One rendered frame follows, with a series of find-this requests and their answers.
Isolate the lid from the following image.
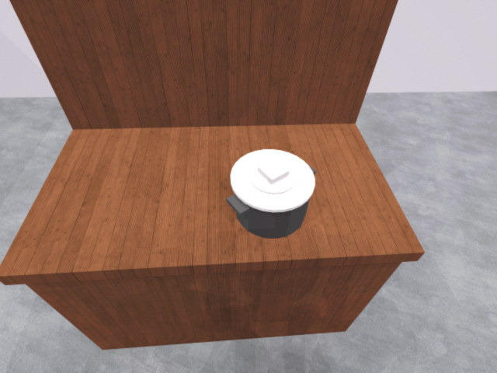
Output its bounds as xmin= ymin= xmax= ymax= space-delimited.
xmin=231 ymin=149 xmax=315 ymax=212

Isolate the knob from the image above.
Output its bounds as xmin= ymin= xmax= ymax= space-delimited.
xmin=258 ymin=159 xmax=289 ymax=184

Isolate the pot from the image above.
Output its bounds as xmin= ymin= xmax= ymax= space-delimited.
xmin=226 ymin=166 xmax=316 ymax=239

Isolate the table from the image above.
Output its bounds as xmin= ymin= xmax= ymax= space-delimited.
xmin=0 ymin=0 xmax=425 ymax=350

